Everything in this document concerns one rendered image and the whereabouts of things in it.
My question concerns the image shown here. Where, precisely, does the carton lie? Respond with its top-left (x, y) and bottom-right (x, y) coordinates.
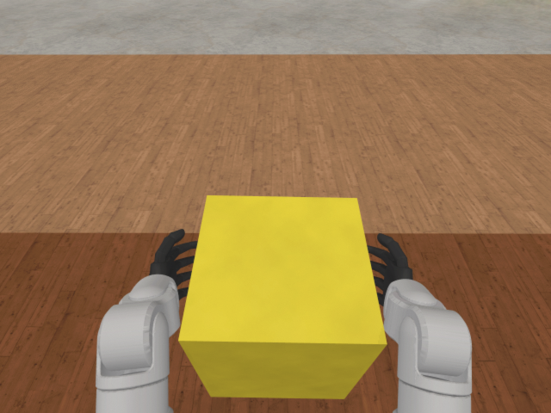
top-left (178, 195), bottom-right (387, 399)

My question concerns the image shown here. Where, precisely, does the left robot hand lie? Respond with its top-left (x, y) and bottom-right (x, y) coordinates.
top-left (149, 229), bottom-right (198, 300)

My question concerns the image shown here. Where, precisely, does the robot left forearm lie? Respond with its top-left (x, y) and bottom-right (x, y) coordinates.
top-left (96, 274), bottom-right (180, 413)

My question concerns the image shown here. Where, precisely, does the right robot hand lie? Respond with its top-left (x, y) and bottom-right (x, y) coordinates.
top-left (367, 233), bottom-right (413, 306)

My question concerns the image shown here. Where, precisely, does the robot right forearm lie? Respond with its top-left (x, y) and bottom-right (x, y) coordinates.
top-left (383, 279), bottom-right (472, 413)

